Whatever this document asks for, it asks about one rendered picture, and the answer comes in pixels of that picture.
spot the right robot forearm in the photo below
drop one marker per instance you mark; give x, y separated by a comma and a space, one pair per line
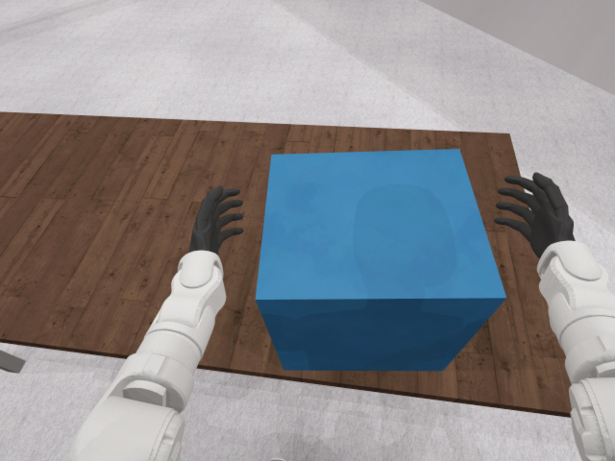
581, 308

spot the robot left upper arm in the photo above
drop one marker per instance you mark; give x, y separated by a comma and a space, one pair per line
131, 430

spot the left robot forearm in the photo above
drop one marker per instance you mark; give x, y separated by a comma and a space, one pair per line
161, 371

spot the carton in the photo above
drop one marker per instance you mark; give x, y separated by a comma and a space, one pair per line
373, 261

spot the robot right upper arm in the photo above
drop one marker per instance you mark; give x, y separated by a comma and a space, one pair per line
593, 418

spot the robot right hand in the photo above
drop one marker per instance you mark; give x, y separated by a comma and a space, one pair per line
548, 220

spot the table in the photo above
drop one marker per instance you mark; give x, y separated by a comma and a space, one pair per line
96, 213

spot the robot left hand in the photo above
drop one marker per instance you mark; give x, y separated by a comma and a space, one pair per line
207, 234

